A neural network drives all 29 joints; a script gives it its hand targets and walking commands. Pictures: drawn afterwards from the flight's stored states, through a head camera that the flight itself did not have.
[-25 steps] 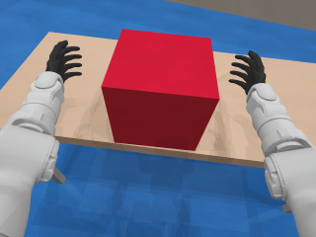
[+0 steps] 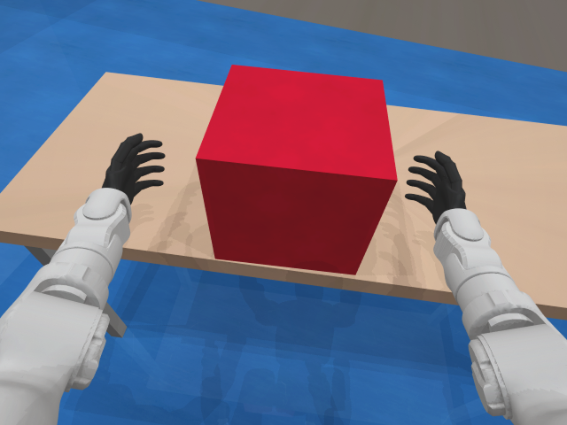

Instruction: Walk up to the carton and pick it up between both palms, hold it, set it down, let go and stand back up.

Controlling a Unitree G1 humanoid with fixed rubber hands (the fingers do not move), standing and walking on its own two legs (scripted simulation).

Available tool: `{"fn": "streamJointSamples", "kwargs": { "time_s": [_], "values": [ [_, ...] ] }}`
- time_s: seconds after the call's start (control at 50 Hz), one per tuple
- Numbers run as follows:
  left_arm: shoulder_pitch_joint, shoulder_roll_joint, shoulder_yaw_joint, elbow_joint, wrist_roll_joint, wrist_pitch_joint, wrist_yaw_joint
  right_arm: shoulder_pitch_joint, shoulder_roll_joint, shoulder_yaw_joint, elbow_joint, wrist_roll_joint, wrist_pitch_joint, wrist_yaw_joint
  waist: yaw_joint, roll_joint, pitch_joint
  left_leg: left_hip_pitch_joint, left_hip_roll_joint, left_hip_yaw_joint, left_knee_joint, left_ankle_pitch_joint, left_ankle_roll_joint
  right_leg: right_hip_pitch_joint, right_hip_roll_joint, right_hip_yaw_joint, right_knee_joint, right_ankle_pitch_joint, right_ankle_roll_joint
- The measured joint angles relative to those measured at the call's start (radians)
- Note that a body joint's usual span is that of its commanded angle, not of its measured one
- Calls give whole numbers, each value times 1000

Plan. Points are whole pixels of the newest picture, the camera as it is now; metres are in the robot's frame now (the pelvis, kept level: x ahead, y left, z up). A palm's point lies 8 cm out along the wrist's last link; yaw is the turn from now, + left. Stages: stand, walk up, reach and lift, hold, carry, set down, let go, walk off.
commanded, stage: set down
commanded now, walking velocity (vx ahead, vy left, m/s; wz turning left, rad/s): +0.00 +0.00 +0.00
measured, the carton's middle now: (295, 173) +0.54 -0.02 +0.03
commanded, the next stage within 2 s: let go in 1.72 s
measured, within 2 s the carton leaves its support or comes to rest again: neither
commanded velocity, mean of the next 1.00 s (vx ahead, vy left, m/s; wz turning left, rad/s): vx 0.00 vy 0.00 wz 0.00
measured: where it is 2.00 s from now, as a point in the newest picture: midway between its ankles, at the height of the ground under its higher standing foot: outside the picture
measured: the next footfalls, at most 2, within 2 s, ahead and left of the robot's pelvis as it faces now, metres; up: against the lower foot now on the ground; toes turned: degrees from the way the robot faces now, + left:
none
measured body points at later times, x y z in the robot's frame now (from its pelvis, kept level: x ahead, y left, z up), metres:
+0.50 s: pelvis +0.00 +0.00 +0.00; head +0.02 +0.01 +0.45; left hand +0.37 +0.23 +0.04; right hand +0.36 -0.22 +0.04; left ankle +0.00 +0.12 -0.73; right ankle +0.04 -0.11 -0.73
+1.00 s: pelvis +0.01 +0.00 +0.00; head +0.01 +0.01 +0.45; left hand +0.31 +0.23 -0.01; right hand +0.29 -0.23 -0.01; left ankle +0.00 +0.12 -0.73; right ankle +0.04 -0.11 -0.73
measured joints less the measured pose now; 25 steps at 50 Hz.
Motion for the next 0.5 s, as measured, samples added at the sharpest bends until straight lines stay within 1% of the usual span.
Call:
{"fn": "streamJointSamples", "kwargs": {
  "time_s": [0.1, 0.22, 0.32, 0.5],
  "values": [
    [83, -19, 36, -73, 38, 17, -1, 69, 2, -7, -36, -6, -6, -1, 7, 0, 17, 56, 3, 4, -12, -5, 0, 56, 4, 4, -15, -1, 1],
    [179, -43, 68, -141, 72, 11, 2, 158, 20, -21, -86, -22, -20, 4, 15, 1, 36, 111, 6, 7, -20, -10, 0, 109, 8, 7, -23, -6, 0],
    [253, -63, 96, -172, 96, -12, 0, 233, 47, -31, -115, -46, -39, -3, 19, 0, 60, 144, 7, 6, -22, -12, -1, 141, 8, 6, -23, -10, 0],
    [382, -82, 123, -238, 117, -76, 5, 350, 98, -59, -179, -91, -92, -18, 20, 2, 79, 153, 5, 0, -3, -21, -2, 151, 5, 1, -1, -22, -1]
  ]
}}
